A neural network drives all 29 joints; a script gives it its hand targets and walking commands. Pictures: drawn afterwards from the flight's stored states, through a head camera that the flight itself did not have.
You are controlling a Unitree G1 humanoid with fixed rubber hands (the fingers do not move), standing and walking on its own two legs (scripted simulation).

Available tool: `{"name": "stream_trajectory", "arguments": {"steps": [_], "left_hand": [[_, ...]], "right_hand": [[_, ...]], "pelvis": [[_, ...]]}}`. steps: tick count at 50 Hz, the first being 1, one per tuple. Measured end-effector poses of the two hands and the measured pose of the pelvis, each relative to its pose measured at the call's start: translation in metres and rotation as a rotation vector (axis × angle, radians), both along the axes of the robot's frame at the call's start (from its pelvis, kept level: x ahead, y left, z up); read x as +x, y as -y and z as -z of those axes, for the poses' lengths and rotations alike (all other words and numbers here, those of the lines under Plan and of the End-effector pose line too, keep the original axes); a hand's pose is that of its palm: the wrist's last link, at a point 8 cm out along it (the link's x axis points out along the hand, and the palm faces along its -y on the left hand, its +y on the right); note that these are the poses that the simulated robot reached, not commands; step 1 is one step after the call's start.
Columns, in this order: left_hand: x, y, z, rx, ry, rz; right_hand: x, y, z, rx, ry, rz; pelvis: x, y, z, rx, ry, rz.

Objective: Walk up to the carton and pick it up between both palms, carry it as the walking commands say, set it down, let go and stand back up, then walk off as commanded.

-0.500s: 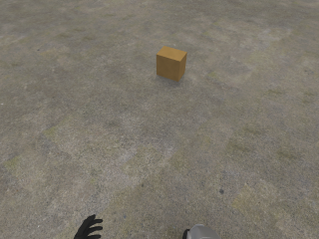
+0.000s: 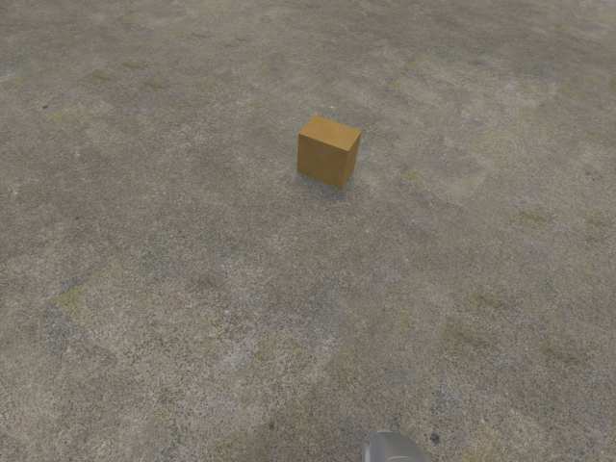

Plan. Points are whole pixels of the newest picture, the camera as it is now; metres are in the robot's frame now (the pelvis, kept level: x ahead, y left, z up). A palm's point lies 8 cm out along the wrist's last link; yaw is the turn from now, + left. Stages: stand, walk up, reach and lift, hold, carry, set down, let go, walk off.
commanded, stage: walk up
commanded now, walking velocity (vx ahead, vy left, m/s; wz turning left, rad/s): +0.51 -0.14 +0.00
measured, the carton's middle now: (328, 152) +1.44 -0.17 -0.66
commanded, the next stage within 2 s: none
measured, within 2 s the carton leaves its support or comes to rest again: neither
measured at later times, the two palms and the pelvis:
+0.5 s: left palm (175, 382) +0.26 +0.21 -0.14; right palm (466, 329) +0.33 -0.27 -0.13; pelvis +0.25 -0.03 -0.01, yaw +1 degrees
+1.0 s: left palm (214, 219) +0.59 +0.19 -0.14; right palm (447, 262) +0.49 -0.29 -0.16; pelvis +0.51 -0.04 -0.02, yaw +1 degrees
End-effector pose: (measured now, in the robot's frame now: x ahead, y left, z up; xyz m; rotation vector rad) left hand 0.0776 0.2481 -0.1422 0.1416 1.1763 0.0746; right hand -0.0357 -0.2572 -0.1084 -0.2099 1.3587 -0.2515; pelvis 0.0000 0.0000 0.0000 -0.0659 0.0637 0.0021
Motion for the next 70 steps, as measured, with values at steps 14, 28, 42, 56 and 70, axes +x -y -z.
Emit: {"name": "stream_trajectory", "arguments": {"steps": [14,28,42,56,70], "left_hand": [[0.138,0.062,-0.005,0.031,0.056,0.000],[0.214,0.018,0.014,0.014,-0.101,-0.038],[0.467,0.036,0.000,0.001,0.078,0.047],[0.520,0.043,0.004,0.018,-0.032,-0.042],[0.702,0.007,-0.005,0.029,0.002,0.018]], "right_hand": [[0.161,0.042,0.038,0.077,0.026,-0.009],[0.392,0.004,0.025,0.056,0.252,-0.083],[0.378,0.016,0.009,0.036,-0.160,0.050],[0.656,0.021,0.028,0.076,0.215,-0.063],[0.675,-0.011,0.018,0.070,-0.073,0.021]], "pelvis": [[0.137,0.048,0.013,0.071,0.027,-0.023],[0.279,0.011,0.017,0.044,0.050,-0.010],[0.421,0.028,0.007,0.025,-0.045,0.006],[0.564,0.030,0.010,0.050,0.111,-0.020],[0.690,0.003,0.002,0.020,-0.007,-0.002]]}}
